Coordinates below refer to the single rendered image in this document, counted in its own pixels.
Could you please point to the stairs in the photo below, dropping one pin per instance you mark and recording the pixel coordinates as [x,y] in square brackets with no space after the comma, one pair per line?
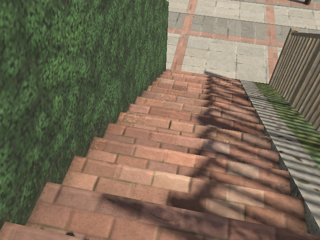
[187,161]

